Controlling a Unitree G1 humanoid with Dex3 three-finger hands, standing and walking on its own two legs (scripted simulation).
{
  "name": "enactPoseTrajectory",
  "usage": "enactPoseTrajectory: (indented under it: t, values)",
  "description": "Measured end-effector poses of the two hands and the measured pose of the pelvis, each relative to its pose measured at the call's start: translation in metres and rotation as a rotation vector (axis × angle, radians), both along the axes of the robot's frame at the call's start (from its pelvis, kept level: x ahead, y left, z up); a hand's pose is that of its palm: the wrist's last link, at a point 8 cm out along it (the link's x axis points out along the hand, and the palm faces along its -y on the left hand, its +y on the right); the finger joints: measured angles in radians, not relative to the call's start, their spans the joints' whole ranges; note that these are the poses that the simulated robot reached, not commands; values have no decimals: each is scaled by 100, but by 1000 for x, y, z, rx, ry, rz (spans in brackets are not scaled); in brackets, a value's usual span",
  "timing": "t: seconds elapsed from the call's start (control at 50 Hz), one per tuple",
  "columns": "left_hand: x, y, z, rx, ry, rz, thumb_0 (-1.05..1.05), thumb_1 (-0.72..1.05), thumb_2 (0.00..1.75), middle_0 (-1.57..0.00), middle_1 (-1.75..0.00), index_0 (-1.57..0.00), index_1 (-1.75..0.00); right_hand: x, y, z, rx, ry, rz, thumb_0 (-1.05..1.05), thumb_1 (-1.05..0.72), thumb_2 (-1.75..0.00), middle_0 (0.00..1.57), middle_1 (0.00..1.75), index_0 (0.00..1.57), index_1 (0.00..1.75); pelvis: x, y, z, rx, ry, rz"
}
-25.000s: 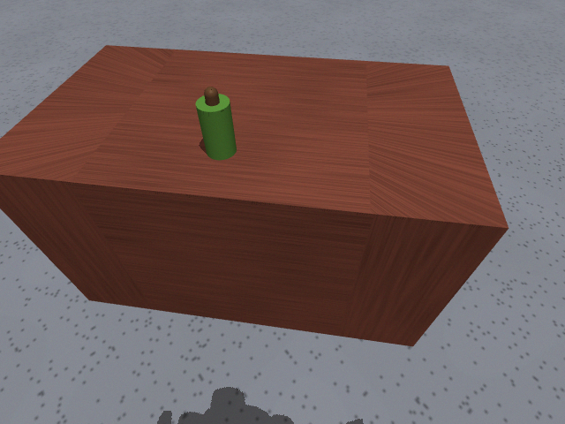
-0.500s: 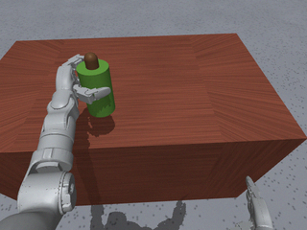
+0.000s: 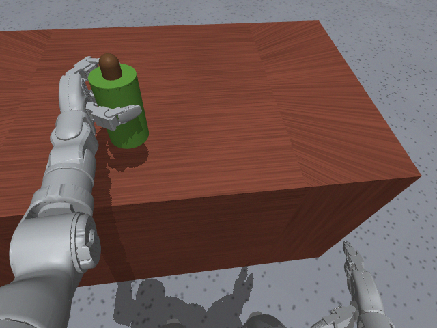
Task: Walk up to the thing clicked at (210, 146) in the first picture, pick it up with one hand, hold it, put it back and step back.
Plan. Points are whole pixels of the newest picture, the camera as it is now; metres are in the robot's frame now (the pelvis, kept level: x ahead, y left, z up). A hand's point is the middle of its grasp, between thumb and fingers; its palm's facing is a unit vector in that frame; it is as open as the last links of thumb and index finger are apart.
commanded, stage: crouch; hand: left
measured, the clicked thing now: (119, 100) +0.50 +0.15 +0.13
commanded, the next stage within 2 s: lower in 0.20 s
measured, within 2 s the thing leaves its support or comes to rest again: rests again in 1.48 s
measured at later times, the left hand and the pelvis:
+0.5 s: hand (116, 98) +0.53 +0.16 +0.11, palm faces +0.10 -0.99 +0.00, open 11.2 cm; pelvis +0.01 +0.00 -0.01, yaw +0 degrees
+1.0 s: hand (119, 115) +0.54 +0.17 +0.06, palm faces +0.10 -0.99 -0.02, open 11.2 cm; pelvis +0.01 +0.00 -0.03, yaw +0 degrees
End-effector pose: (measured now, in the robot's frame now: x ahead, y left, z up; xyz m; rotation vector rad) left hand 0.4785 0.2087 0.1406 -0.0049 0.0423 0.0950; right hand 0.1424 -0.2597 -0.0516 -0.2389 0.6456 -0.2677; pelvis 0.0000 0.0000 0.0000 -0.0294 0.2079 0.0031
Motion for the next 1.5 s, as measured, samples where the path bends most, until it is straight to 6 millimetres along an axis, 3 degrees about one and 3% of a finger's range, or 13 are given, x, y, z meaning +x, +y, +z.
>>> enactPoseTrajectory:
  t: [0.44,0.7,0.8,1.1,1.28,1.38,1.5]
  values:
    - [26,5,-25,-3,2,2,-1,-61,100,-76,-109,-73,-107,7,7,-1,-10,11,7,-1,52,-6,5,5,6,5,6,4,-12,-14,77,-3]
    - [32,9,-74,5,43,5,-1,-61,98,-77,-107,-74,-105,11,5,-4,-39,27,20,-1,52,-6,5,5,6,5,8,4,-23,-18,133,-6]
    - [31,10,-83,2,29,2,-1,-61,98,-77,-107,-74,-105,15,4,-2,-54,20,27,-1,51,-6,5,5,6,5,9,4,-27,-20,141,-4]
    - [35,12,-84,10,8,-1,-2,-59,94,-79,-103,-76,-101,15,5,-6,-50,17,42,-1,51,-6,5,5,6,5,7,3,-34,-24,154,1]
    - [37,14,-69,-14,-54,25,-2,-55,66,-81,-84,-80,-82,8,-1,-4,-65,23,35,-1,50,-5,5,5,6,5,5,1,-37,-21,156,-1]
    - [40,15,-56,4,-66,17,-2,-58,49,-72,-68,-72,-67,6,-1,-5,-63,21,39,-1,51,-5,5,5,6,5,2,-1,-39,-22,160,2]
    - [40,16,-57,3,-54,14,-1,-61,33,-58,-49,-59,-49,0,1,-7,-54,25,43,-1,52,-5,5,5,6,5,-1,0,-41,-22,169,-1]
